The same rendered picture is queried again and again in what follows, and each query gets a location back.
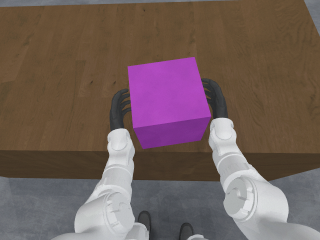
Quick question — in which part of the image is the pedestal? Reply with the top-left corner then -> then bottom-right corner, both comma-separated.
0,0 -> 320,182

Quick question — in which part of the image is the robot left forearm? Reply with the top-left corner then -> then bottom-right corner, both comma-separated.
74,128 -> 135,232

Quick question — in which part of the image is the left robot hand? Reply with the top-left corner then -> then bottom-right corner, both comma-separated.
109,88 -> 132,131

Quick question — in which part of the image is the robot left thigh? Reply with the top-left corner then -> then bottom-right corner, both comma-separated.
125,225 -> 149,240

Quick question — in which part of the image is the robot right upper arm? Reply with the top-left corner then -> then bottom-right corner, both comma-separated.
223,176 -> 320,240

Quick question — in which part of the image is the right robot hand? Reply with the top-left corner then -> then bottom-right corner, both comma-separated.
201,78 -> 228,119

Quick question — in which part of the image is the robot left shin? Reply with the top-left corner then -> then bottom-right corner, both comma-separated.
134,222 -> 147,230

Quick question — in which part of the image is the carton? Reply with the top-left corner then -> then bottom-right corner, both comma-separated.
128,57 -> 212,149

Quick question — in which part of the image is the robot left upper arm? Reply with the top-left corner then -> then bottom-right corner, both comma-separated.
51,191 -> 135,240

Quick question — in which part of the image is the robot right forearm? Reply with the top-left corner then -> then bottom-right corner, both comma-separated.
208,117 -> 272,193

